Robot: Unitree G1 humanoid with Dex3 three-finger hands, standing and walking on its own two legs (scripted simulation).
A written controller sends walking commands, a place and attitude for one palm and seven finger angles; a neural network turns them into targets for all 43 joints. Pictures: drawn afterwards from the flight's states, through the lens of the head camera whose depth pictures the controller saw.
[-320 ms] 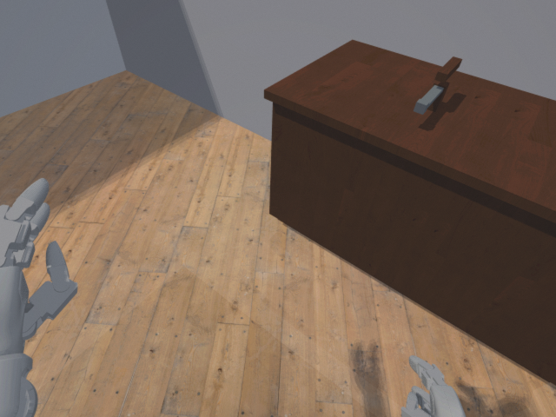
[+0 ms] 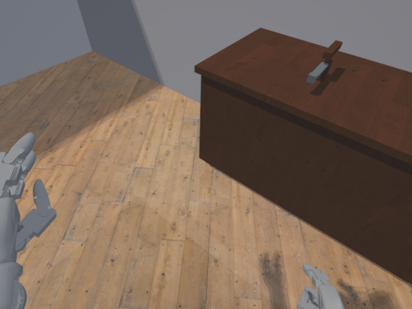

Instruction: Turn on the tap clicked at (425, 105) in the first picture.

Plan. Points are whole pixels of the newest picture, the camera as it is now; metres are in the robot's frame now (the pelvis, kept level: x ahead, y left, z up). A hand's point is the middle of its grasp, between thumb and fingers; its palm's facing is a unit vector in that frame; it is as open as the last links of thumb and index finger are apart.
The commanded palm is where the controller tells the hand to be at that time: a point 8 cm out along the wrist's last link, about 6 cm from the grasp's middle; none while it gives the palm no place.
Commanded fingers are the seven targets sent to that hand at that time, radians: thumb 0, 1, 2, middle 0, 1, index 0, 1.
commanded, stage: look at it before walking up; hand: left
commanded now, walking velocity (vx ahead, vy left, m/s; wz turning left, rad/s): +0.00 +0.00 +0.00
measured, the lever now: (312, 78) +0.88 -0.33 +0.02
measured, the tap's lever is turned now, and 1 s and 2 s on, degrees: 0 0 0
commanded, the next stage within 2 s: walk to a spot facing it in 0.08 s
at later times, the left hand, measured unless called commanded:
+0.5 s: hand (27, 210) +0.21 +0.28 +0.15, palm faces +0.50 -0.79 -0.36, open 7.4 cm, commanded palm +0.16 +0.31 +0.18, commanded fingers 0.00 0.90 0.90 -0.20 -0.30 -0.20 -0.30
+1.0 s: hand (51, 186) +0.25 +0.26 +0.17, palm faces +0.64 -0.62 -0.47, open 7.4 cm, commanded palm +0.17 +0.29 +0.18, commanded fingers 0.00 0.90 0.90 -0.20 -0.30 -0.20 -0.30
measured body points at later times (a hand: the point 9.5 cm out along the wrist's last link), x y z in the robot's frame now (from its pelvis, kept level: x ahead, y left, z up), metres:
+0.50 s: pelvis +0.03 +0.02 -0.02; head +0.02 +0.03 +0.43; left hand +0.18 +0.32 +0.17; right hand +0.18 -0.23 -0.10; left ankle +0.02 +0.12 -0.74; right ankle +0.02 -0.13 -0.73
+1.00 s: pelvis +0.12 -0.03 -0.01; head +0.15 -0.05 +0.44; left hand +0.21 +0.29 +0.19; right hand +0.37 -0.21 -0.11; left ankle +0.05 +0.09 -0.63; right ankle +0.18 -0.10 -0.74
